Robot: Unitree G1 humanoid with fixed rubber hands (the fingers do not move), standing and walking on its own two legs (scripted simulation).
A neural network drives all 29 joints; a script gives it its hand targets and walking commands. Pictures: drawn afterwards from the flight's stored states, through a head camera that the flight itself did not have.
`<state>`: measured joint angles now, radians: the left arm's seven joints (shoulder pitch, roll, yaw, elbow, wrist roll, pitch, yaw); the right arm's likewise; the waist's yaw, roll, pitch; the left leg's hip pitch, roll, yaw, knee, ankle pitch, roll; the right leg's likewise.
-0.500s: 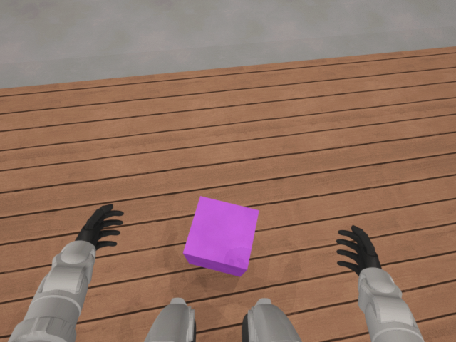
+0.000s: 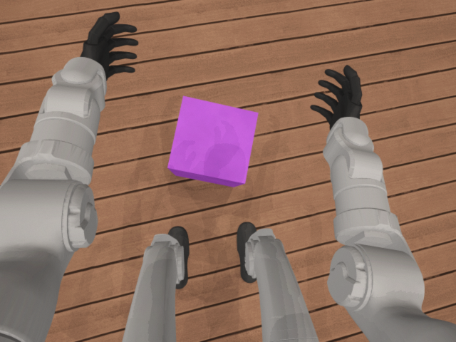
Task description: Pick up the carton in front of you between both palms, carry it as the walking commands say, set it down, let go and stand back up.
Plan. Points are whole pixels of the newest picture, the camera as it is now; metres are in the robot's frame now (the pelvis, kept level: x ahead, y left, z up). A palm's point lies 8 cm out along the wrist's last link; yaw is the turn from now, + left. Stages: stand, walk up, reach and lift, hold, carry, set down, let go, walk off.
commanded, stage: reach and lift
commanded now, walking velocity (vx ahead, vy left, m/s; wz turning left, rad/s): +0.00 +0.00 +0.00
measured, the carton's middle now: (211, 147) +0.49 -0.02 -0.52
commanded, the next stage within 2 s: none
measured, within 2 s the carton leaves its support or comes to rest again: leaves its support in 1.76 s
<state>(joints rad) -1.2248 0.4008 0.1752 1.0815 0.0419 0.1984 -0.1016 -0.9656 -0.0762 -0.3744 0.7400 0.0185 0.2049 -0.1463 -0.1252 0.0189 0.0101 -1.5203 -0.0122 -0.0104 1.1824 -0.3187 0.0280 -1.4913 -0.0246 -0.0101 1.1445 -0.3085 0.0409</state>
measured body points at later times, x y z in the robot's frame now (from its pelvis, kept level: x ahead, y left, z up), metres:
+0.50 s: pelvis +0.00 -0.01 -0.15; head +0.35 +0.01 +0.14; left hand +0.54 +0.16 -0.33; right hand +0.46 -0.22 -0.32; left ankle +0.10 +0.10 -0.61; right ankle +0.10 -0.14 -0.61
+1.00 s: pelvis -0.03 -0.01 -0.27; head +0.34 +0.01 -0.02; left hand +0.54 +0.14 -0.47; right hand +0.48 -0.23 -0.45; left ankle +0.10 +0.10 -0.61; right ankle +0.10 -0.14 -0.61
